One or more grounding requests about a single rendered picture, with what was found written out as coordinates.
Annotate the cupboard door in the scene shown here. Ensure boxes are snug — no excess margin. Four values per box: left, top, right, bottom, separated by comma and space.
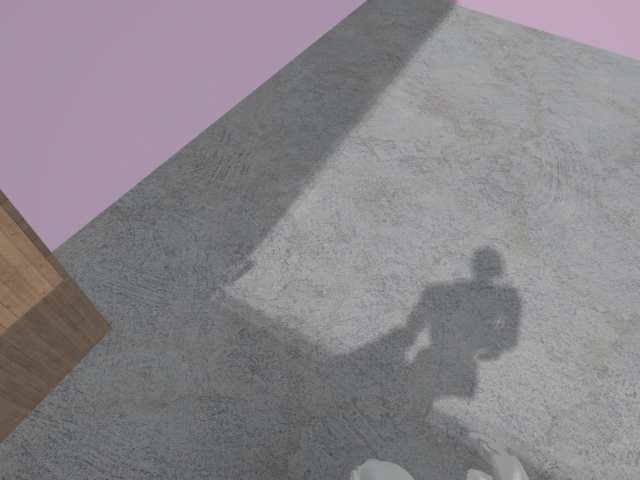
0, 205, 64, 335

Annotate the right robot hand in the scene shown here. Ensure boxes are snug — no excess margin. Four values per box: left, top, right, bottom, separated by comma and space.
467, 432, 529, 480

